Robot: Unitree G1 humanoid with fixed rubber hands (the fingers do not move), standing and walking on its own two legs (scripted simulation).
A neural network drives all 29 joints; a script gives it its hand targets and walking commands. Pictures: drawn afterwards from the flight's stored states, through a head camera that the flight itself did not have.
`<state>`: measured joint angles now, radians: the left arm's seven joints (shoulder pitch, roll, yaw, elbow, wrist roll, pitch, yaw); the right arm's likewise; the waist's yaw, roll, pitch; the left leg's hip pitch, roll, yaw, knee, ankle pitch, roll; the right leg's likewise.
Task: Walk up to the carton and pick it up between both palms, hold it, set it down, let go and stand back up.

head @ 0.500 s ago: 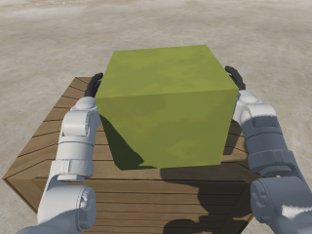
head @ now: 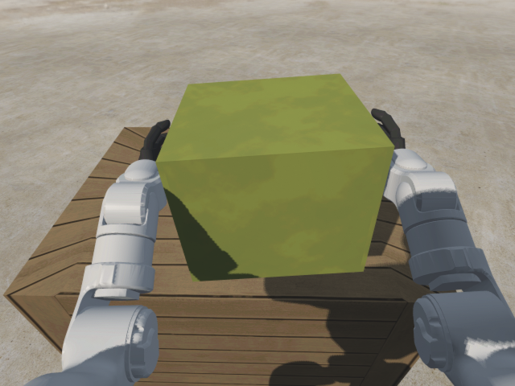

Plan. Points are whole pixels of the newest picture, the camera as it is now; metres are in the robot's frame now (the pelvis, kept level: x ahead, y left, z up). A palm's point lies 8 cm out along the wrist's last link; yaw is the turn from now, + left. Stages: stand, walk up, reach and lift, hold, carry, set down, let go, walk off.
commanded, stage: hold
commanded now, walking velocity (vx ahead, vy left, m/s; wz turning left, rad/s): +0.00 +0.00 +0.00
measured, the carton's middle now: (270, 172) +0.42 +0.00 +0.17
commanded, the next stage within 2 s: none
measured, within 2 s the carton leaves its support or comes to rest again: neither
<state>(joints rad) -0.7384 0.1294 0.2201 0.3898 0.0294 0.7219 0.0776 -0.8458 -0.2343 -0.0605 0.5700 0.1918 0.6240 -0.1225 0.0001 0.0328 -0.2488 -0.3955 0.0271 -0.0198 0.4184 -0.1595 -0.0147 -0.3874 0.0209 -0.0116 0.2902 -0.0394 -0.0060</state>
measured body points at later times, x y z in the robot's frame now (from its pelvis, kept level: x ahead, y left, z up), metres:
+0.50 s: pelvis +0.00 +0.00 +0.00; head -0.03 +0.00 +0.45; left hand +0.40 +0.18 +0.20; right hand +0.42 -0.17 +0.21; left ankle +0.03 +0.13 -0.74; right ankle +0.06 -0.12 -0.74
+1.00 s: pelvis +0.00 +0.00 +0.00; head -0.03 +0.00 +0.45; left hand +0.40 +0.18 +0.20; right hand +0.42 -0.17 +0.21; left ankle +0.03 +0.13 -0.74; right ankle +0.06 -0.12 -0.74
